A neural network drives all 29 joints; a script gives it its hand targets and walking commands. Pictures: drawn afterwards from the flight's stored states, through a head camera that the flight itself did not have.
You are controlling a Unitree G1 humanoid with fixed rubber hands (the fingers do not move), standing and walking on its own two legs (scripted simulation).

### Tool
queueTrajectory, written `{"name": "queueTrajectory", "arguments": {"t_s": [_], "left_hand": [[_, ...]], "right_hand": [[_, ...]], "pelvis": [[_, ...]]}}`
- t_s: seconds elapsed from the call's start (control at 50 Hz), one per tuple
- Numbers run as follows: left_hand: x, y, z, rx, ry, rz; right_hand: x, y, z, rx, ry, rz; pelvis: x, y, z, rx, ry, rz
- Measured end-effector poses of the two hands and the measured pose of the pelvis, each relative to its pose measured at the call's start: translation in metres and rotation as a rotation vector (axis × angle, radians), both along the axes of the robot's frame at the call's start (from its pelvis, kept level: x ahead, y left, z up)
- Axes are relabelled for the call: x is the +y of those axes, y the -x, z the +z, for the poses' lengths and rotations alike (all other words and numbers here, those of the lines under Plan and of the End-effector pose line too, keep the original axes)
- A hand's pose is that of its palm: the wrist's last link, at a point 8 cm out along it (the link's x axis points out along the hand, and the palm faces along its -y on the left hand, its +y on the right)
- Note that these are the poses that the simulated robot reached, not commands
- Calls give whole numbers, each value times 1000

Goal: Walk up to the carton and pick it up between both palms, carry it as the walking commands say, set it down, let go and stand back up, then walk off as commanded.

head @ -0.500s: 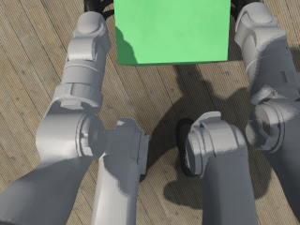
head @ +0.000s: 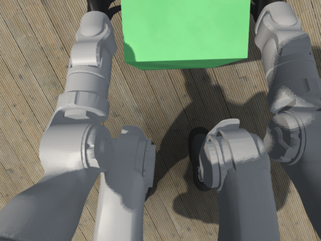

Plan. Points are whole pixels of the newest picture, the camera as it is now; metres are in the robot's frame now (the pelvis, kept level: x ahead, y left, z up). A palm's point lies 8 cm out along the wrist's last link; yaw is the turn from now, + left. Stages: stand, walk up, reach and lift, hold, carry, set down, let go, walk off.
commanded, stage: set down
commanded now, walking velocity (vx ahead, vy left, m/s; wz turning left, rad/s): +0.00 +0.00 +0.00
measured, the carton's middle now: (179, 19) +0.54 -0.05 -0.23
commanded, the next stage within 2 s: none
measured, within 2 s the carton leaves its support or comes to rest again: neither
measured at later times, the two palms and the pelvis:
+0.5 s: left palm (89, 19) +0.53 +0.13 -0.16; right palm (274, 11) +0.52 -0.22 -0.16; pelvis -0.01 +0.00 +0.01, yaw +0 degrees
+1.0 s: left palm out of the picture +0.55 +0.14 -0.08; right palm out of the picture +0.53 -0.24 -0.08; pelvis -0.01 +0.00 +0.04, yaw +0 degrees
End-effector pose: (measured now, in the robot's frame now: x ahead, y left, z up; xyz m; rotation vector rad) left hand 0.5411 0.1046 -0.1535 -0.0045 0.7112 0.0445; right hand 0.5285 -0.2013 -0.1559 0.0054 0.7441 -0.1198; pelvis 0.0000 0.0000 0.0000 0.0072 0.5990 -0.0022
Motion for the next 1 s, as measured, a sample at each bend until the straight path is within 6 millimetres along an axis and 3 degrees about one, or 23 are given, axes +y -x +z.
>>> {"name": "queueTrajectory", "arguments": {"t_s": [0.34,0.56,0.72,0.86,1.0], "left_hand": [[3,0,-1,-7,-43,-43],[31,7,-6,20,-79,1],[34,1,2,1,-72,0],[31,-5,26,-49,-79,2],[31,-5,69,-51,-89,10]], "right_hand": [[-1,3,-4,-23,25,-1],[-25,10,-3,-7,61,-63],[-35,7,4,-21,66,-64],[-32,1,27,-78,58,-58],[-36,1,72,-95,60,-60]], "pelvis": [[-1,7,0,-30,-6,4],[-3,12,6,-4,-5,-1],[-4,14,4,3,-5,0],[-4,13,11,15,-5,-7],[-4,9,41,66,-14,-13]]}}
